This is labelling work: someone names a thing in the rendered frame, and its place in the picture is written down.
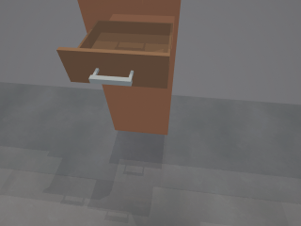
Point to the drawer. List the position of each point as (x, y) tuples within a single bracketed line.
[(118, 47)]

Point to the cabinet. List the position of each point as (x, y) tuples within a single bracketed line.
[(138, 109)]

